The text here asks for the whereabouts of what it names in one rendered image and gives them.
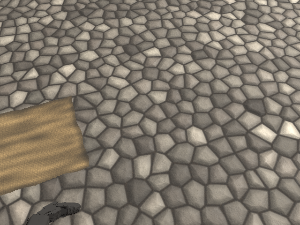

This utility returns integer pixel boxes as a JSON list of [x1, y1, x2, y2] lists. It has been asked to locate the robot left hand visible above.
[[26, 202, 81, 225]]

